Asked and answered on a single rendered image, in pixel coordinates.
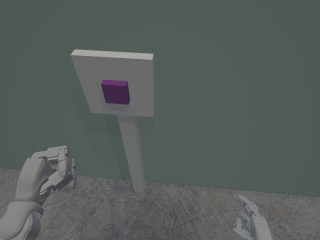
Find robot left hand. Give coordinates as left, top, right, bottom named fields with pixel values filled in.
left=15, top=145, right=77, bottom=206

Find panel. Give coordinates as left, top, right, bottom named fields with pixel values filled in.
left=70, top=49, right=155, bottom=194

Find button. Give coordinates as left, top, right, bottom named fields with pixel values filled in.
left=101, top=80, right=130, bottom=105

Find robot right hand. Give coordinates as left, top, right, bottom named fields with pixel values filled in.
left=233, top=195, right=274, bottom=240

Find robot left forearm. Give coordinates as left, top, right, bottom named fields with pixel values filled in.
left=0, top=200, right=44, bottom=240

